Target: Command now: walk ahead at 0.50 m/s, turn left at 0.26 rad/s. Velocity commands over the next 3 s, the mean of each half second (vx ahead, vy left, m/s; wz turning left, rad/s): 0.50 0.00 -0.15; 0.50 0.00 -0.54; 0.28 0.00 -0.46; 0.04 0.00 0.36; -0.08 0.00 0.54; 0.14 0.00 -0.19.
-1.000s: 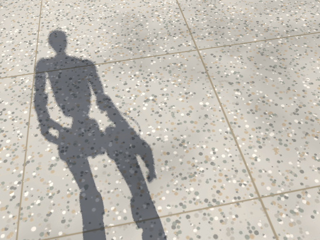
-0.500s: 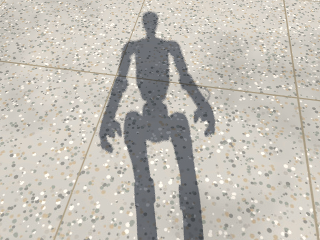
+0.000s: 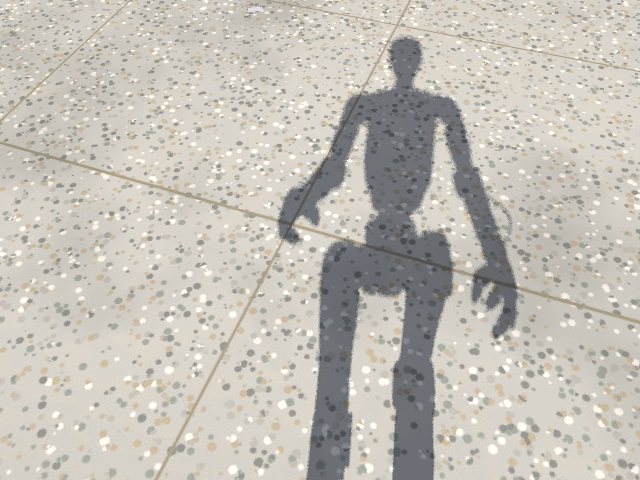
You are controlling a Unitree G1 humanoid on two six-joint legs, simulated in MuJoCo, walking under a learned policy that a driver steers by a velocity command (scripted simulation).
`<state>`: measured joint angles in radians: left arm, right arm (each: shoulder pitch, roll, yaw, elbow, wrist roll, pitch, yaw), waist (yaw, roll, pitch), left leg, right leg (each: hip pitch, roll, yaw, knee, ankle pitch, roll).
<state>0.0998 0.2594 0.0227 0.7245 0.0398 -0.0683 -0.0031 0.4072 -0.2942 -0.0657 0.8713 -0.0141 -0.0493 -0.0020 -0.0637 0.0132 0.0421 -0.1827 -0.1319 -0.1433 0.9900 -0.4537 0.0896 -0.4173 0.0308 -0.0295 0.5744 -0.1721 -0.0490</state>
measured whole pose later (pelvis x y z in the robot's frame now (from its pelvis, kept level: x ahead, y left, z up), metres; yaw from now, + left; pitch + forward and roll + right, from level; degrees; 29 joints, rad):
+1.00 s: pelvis +0.48 -0.07 -0.01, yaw -26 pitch +1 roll +1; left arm 0.05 0.25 0.05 0.72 0.04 -0.02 -0.05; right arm 0.39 -0.24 -0.04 0.90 -0.02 -0.05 -0.01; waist -0.05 0.00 0.06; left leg -0.11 0.10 0.20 0.92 -0.51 -0.02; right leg -0.47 0.05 -0.10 0.64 -0.19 -0.15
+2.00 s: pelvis +0.66 -0.18 +0.02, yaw -24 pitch +1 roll +1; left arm 0.25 0.27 0.03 0.81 0.03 0.02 0.06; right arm 0.19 -0.30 -0.09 0.80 -0.02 0.06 0.01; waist 0.00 0.04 0.03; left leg -0.50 -0.14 -0.11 0.85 -0.36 0.00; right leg -0.20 0.04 0.01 0.43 -0.23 -0.05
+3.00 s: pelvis +0.64 -0.17 +0.03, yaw -18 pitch +1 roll +2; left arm 0.51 0.22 0.04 0.95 0.01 -0.03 0.00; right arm 0.14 -0.31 -0.05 0.80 -0.04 0.00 0.02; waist 0.05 0.03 -0.02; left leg -0.55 0.01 -0.01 0.89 -0.18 -0.02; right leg 0.02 0.06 0.14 0.23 -0.25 -0.09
